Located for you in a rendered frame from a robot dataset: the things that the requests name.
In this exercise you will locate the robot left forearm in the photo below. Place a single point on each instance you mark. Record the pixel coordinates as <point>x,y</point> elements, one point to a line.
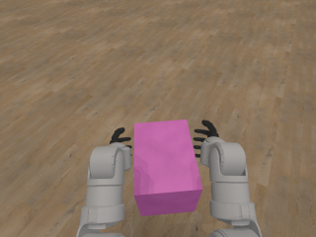
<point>103,205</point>

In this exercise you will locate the right robot upper arm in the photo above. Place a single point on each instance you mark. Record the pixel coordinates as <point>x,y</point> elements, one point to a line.
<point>233,232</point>

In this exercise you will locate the robot right forearm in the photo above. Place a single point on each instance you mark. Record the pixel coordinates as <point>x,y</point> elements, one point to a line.
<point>230,197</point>

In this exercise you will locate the robot right hand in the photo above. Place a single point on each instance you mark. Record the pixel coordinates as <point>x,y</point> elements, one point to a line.
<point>212,132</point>

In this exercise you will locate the carton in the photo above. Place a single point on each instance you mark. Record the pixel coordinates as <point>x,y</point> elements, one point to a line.
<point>166,178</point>

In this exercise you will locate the robot left hand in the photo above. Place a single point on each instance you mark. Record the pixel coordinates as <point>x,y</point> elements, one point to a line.
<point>115,137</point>

